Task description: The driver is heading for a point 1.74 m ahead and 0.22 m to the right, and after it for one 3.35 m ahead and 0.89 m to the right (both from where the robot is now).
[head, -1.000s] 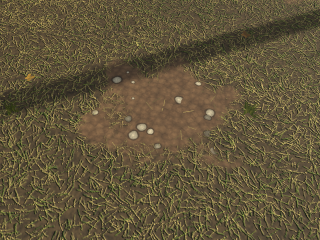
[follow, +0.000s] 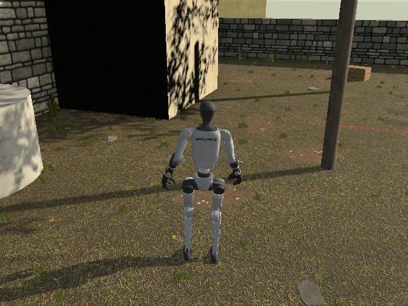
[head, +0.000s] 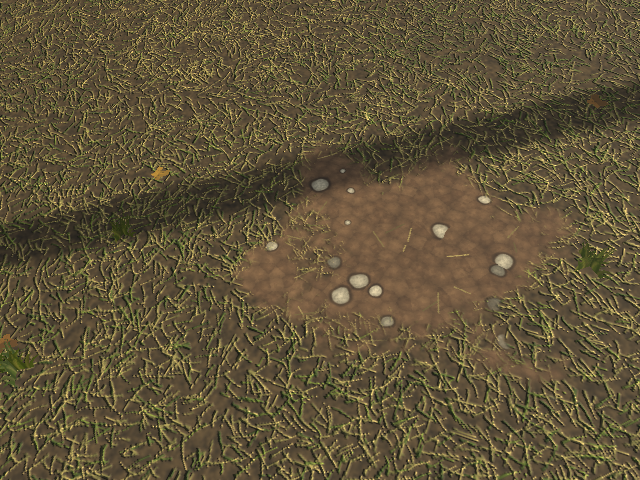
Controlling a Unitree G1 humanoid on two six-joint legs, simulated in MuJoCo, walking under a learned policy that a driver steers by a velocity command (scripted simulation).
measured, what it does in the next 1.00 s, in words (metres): steps on the spot, turning right: left foot, then right foot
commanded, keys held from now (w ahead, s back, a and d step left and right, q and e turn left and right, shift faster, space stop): e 0.56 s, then no key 0.22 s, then w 0.06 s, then w+q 0.16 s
